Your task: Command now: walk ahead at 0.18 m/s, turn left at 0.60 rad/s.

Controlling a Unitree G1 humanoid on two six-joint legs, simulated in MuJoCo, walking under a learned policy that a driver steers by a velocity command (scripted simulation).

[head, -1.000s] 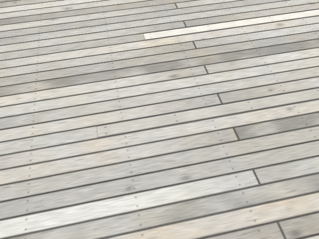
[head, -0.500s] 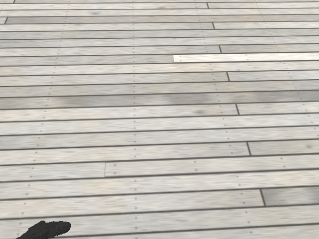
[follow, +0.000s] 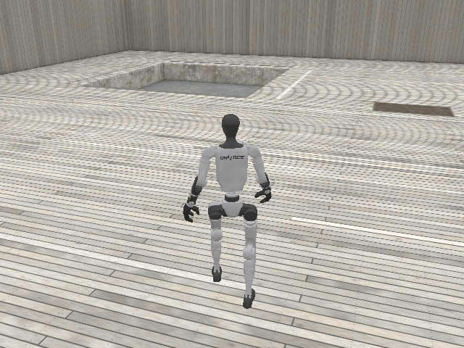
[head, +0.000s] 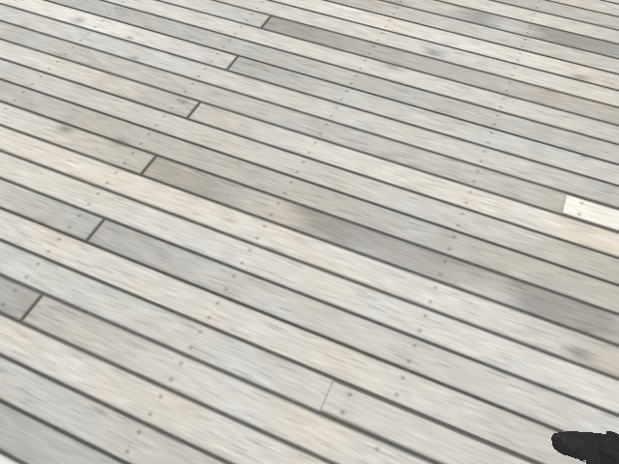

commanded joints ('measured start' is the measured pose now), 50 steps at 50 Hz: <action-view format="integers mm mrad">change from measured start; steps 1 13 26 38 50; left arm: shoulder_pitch -90 -71 -95 -130 -167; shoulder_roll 193 97 250 164 123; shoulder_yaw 52 0 51 42 34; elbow -73 -110 -132 -160 -133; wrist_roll -28 36 62 32 18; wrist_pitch -2 40 35 67 65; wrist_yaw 10 12 -6 16 8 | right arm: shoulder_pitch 124 53 116 26 79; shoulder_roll -127 -183 -99 -83 -155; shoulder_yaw -57 -58 -39 -34 -42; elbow -47 -74 -89 -90 -44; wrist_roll -6 -16 16 9 -28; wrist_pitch -5 11 49 64 13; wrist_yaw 8 -64 -76 -55 -56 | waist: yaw -125 -53 -119 -26 -95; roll -120 55 -283 -228 102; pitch -145 -229 -150 -139 -165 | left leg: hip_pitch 251 319 10 67 520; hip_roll -71 99 -209 -30 208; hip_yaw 56 -343 -208 -15 -280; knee -105 -303 99 247 -298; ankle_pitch -15 251 -489 -351 236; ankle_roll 65 258 28 -109 237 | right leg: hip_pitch -7 -482 -87 -33 -581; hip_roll -220 0 -320 -270 -66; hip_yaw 50 270 623 286 237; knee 193 664 -38 -3 770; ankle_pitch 863 -42 340 508 -195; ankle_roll -105 75 -188 -227 58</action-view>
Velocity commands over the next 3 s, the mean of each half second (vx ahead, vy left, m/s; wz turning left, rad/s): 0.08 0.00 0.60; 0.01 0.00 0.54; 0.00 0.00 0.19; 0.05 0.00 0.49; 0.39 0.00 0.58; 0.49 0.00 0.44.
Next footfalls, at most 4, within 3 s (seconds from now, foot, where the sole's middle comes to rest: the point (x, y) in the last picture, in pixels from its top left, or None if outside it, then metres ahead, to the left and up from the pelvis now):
0.06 left None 0.19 0.10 -0.77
0.50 right None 0.22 -0.12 -0.77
0.90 left None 0.08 0.11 -0.77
1.28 right None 0.21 -0.08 -0.77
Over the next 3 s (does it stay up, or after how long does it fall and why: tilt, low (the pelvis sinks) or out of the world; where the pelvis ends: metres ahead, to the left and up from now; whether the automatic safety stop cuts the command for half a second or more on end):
stays up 0.21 0.46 0.01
